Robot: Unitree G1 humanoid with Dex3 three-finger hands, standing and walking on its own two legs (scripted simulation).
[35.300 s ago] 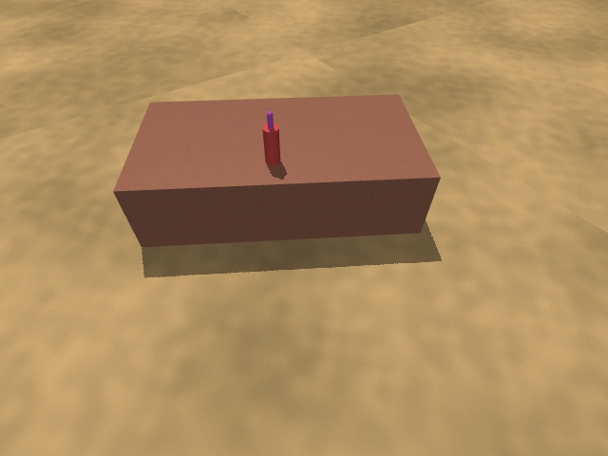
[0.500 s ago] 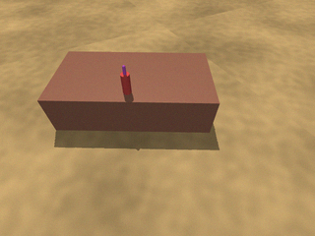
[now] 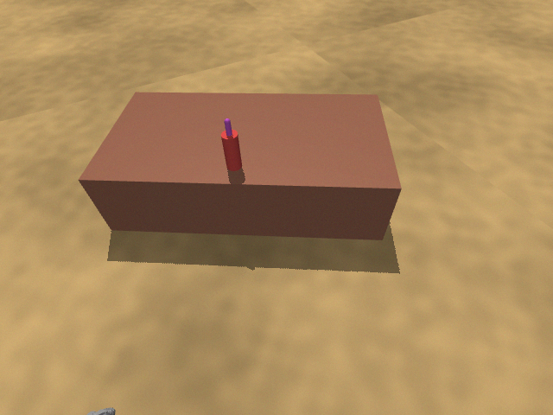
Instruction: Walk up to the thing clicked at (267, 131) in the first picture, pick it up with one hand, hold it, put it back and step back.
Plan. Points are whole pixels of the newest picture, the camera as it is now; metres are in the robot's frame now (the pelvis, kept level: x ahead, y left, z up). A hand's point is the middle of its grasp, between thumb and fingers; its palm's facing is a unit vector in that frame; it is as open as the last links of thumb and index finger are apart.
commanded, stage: step back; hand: left
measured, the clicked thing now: (230, 144) +1.09 +0.20 -0.32
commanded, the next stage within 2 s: stand in 0.24 s
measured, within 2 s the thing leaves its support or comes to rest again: neither
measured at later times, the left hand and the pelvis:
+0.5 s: hand out of the picture +0.11 +0.26 -0.14, palm faces -0.01 -0.94 -0.33, open 7.4 cm; pelvis +0.02 +0.01 +0.02, yaw -2 degrees
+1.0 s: hand out of the picture +0.09 +0.25 -0.13, palm faces -0.05 -0.94 -0.34, open 7.4 cm; pelvis +0.01 -0.01 +0.02, yaw -2 degrees
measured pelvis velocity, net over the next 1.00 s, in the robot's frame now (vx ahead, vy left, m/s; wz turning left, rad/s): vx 0.01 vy -0.01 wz -0.03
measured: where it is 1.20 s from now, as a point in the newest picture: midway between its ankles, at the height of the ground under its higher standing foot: outside the picture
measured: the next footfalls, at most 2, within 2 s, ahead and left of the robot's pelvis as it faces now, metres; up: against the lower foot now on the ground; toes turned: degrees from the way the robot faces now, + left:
none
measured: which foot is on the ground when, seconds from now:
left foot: down 0.00-1.00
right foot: down 0.00-1.00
